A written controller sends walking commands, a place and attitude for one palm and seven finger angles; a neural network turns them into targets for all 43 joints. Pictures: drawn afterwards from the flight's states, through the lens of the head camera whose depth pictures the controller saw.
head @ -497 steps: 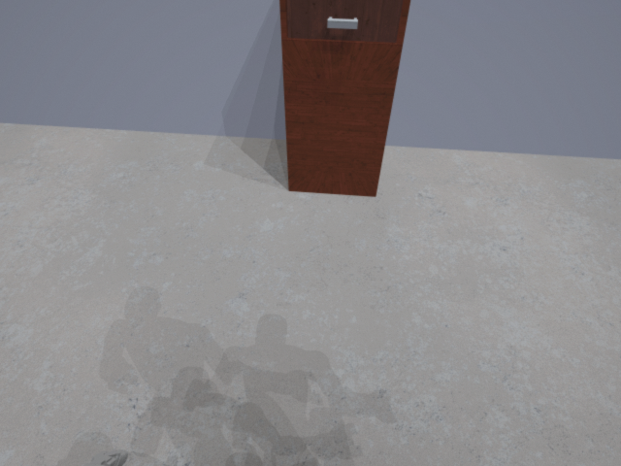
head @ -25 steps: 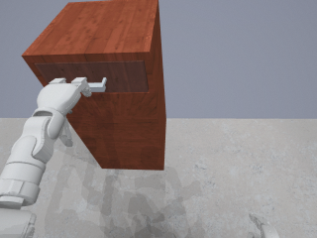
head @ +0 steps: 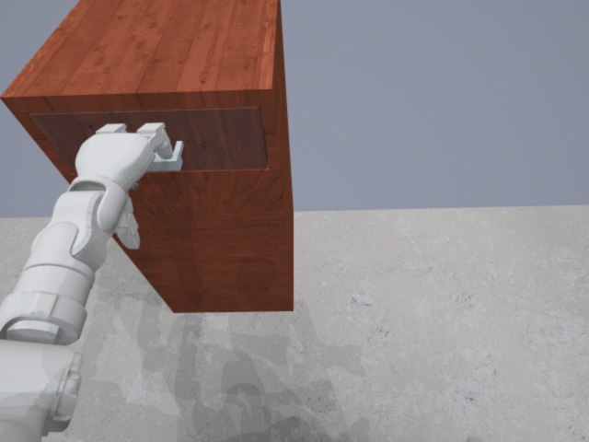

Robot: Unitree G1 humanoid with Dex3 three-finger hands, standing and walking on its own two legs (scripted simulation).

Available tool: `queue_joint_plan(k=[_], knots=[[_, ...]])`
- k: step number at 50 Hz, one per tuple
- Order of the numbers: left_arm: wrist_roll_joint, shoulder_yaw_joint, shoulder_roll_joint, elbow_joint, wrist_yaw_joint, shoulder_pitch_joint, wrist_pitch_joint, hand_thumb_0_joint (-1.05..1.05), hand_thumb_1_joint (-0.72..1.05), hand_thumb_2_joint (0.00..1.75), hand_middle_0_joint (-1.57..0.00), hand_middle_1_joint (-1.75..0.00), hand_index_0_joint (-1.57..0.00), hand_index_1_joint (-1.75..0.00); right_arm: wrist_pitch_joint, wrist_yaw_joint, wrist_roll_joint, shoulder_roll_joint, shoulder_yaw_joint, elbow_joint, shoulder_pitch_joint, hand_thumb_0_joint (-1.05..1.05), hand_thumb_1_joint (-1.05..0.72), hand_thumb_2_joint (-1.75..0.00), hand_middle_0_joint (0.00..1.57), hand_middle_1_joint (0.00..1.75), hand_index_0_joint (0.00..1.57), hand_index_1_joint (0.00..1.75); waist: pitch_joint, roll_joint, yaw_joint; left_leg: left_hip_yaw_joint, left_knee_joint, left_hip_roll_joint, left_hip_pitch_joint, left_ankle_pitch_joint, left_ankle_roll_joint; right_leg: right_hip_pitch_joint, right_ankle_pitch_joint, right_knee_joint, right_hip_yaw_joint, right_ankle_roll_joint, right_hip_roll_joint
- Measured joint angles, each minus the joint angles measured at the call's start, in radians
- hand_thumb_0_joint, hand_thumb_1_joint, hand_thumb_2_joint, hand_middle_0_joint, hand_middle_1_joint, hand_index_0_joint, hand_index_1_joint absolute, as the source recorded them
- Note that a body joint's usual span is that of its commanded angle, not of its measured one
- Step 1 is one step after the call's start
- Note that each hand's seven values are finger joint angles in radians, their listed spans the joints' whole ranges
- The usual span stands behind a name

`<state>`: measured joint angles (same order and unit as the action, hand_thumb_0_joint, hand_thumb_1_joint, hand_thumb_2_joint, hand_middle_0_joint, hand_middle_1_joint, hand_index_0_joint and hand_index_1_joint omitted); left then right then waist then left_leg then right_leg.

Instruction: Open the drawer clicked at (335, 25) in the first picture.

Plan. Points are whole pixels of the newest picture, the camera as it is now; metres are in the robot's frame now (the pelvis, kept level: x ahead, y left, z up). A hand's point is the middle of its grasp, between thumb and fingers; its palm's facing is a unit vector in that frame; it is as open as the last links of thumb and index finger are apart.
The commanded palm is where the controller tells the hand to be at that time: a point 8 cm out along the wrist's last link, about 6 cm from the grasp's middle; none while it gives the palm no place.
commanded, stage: move the hooked fingers above the handle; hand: left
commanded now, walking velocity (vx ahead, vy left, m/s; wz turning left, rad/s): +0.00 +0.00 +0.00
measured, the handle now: (153, 154) +0.56 +0.29 +0.04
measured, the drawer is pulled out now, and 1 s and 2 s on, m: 0.00 0.00 0.00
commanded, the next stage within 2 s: none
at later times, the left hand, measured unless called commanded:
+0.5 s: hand (152, 163) +0.48 +0.25 +0.09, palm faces -0.05 -0.02 -1.00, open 13.8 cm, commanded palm +0.47 +0.27 +0.15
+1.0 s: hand (150, 149) +0.50 +0.25 +0.10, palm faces +0.02 -0.02 -1.00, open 13.8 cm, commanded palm +0.48 +0.27 +0.15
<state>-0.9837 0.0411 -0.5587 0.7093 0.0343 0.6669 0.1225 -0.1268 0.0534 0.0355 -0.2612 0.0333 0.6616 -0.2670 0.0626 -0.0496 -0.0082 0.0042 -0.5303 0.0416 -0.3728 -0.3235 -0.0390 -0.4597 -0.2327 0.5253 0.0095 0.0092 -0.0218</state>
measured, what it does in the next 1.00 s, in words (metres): stands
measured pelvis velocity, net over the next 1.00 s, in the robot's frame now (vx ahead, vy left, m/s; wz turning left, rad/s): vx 0.00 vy -0.01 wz -0.02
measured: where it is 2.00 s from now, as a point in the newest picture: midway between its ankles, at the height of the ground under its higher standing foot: outside the picture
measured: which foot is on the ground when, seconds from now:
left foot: down 0.00-1.00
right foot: down 0.00-1.00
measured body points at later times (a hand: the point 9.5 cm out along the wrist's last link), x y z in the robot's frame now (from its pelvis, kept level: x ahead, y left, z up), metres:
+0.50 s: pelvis +0.01 -0.01 -0.01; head +0.09 -0.02 +0.44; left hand +0.48 +0.25 +0.15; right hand +0.06 -0.28 -0.14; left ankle -0.04 +0.09 -0.73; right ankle +0.01 -0.13 -0.73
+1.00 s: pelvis +0.00 -0.01 -0.01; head +0.10 -0.02 +0.43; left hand +0.49 +0.25 +0.16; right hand +0.02 -0.29 -0.14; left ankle -0.04 +0.09 -0.73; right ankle +0.01 -0.13 -0.73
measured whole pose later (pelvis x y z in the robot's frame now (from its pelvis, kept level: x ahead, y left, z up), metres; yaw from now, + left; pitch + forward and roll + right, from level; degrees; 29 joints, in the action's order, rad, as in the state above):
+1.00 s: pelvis +0.00 -0.01 -0.01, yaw -1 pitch +17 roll -1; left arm -1.06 -0.08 -0.68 0.98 0.13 0.89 0.22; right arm -0.15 0.06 0.01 -0.28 0.04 0.69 -0.34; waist 0.10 -0.05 0.09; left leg 0.00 -0.65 0.01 -0.57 -0.37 -0.03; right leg -0.64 -0.26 0.61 0.01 0.00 0.01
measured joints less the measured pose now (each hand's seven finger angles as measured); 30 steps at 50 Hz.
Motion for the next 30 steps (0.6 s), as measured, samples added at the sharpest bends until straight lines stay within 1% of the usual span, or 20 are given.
queue_joint_plan(k=[3, 6, 9, 11, 14, 16, 20, 22, 25, 28, 30], knots=[[-0.015, -0.007, 0.006, 0.012, 0.016, 0.021, 0.022, 0.00, -0.49, 0.30, -0.32, -1.20, -0.32, -1.20, 0.001, -0.004, -0.006, 0.004, 0.004, -0.005, 0.002, 0.01, -0.90, -0.89, 0.20, 0.30, 0.21, 0.30, 0.005, 0.006, 0.006, -0.002, -0.011, 0.000, -0.014, -0.008, -0.001, -0.014, -0.006, 0.009, -0.002, 0.001, 0.000], [-0.026, -0.023, 0.007, 0.036, 0.046, 0.047, 0.028, 0.00, -0.49, 0.30, -0.32, -1.20, -0.32, -1.20, 0.003, -0.012, -0.012, 0.005, 0.006, -0.006, 0.002, 0.01, -0.90, -0.89, 0.20, 0.30, 0.21, 0.30, 0.011, 0.005, 0.012, -0.004, -0.023, 0.000, -0.031, -0.015, -0.001, -0.030, -0.011, 0.018, -0.004, 0.001, 0.001], [-0.034, -0.042, -0.001, 0.077, 0.071, 0.073, 0.007, 0.00, -0.49, 0.30, -0.32, -1.20, -0.32, -1.20, -0.002, -0.020, -0.016, 0.005, 0.005, -0.003, 0.001, 0.01, -0.90, -0.89, 0.20, 0.30, 0.20, 0.30, 0.016, 0.001, 0.015, -0.008, -0.032, -0.002, -0.048, -0.021, -0.002, -0.047, -0.014, 0.024, -0.008, 0.003, 0.003], [-0.043, -0.044, -0.012, 0.111, 0.075, 0.092, -0.015, 0.00, -0.49, 0.30, -0.31, -1.20, -0.32, -1.20, -0.007, -0.023, -0.016, 0.005, 0.003, -0.001, -0.003, 0.01, -0.90, -0.89, 0.20, 0.30, 0.20, 0.30, 0.021, -0.001, 0.018, -0.009, -0.036, -0.004, -0.059, -0.023, -0.002, -0.058, -0.014, 0.026, -0.008, 0.004, 0.005], [-0.049, -0.036, -0.025, 0.150, 0.062, 0.113, -0.039, 0.00, -0.49, 0.30, -0.31, -1.20, -0.32, -1.20, -0.013, -0.025, -0.016, 0.005, 0.004, 0.003, -0.014, 0.01, -0.90, -0.89, 0.20, 0.30, 0.21, 0.30, 0.024, -0.004, 0.021, -0.006, -0.039, -0.006, -0.071, -0.025, -0.001, -0.068, -0.015, 0.027, -0.005, 0.003, 0.007], [-0.045, -0.027, -0.030, 0.163, 0.045, 0.119, -0.038, 0.00, -0.49, 0.30, -0.31, -1.20, -0.32, -1.20, -0.019, -0.024, -0.016, 0.004, 0.006, 0.006, -0.023, 0.00, -0.90, -0.89, 0.20, 0.30, 0.21, 0.30, 0.025, -0.005, 0.024, -0.002, -0.042, -0.008, -0.076, -0.026, 0.000, -0.070, -0.016, 0.026, -0.002, 0.002, 0.008], [-0.036, -0.012, -0.029, 0.163, 0.017, 0.131, 0.004, 0.00, -0.49, 0.30, -0.31, -1.20, -0.32, -1.20, -0.026, -0.017, -0.019, 0.002, 0.012, 0.015, -0.040, 0.00, -0.90, -0.89, 0.20, 0.30, 0.21, 0.30, 0.024, -0.004, 0.031, 0.006, -0.052, -0.011, -0.085, -0.031, 0.003, -0.074, -0.020, 0.030, 0.007, -0.001, 0.010], [-0.037, -0.018, -0.029, 0.175, 0.021, 0.143, 0.034, 0.00, -0.49, 0.30, -0.31, -1.20, -0.32, -1.20, -0.028, -0.012, -0.020, -0.001, 0.011, 0.020, -0.043, 0.00, -0.90, -0.89, 0.21, 0.30, 0.21, 0.30, 0.025, 0.000, 0.039, 0.007, -0.061, -0.013, -0.094, -0.035, 0.005, -0.083, -0.023, 0.038, 0.009, -0.003, 0.012], [-0.053, -0.048, -0.046, 0.212, 0.048, 0.172, 0.061, 0.00, -0.49, 0.30, -0.32, -1.20, -0.32, -1.20, -0.025, -0.005, -0.022, -0.004, 0.006, 0.021, -0.040, 0.00, -0.90, -0.89, 0.21, 0.30, 0.21, 0.30, 0.026, 0.008, 0.061, 0.005, -0.080, -0.017, -0.120, -0.041, 0.008, -0.110, -0.027, 0.056, 0.008, -0.007, 0.017], [-0.074, -0.073, -0.075, 0.253, 0.084, 0.210, 0.051, 0.00, -0.49, 0.30, -0.32, -1.20, -0.32, -1.20, -0.017, -0.004, -0.024, -0.008, 0.008, 0.014, -0.044, 0.00, -0.90, -0.89, 0.20, 0.30, 0.21, 0.30, 0.026, 0.010, 0.080, 0.002, -0.098, -0.022, -0.153, -0.045, 0.011, -0.144, -0.027, 0.071, 0.005, -0.011, 0.021], [-0.082, -0.095, -0.094, 0.268, 0.098, 0.222, 0.038, 0.00, -0.49, 0.30, -0.32, -1.20, -0.32, -1.20, -0.016, -0.006, -0.028, -0.013, 0.010, 0.011, -0.050, 0.00, -0.90, -0.89, 0.20, 0.30, 0.21, 0.30, 0.028, 0.007, 0.086, -0.003, -0.103, -0.025, -0.170, -0.045, 0.013, -0.162, -0.025, 0.075, 0.000, -0.012, 0.025]])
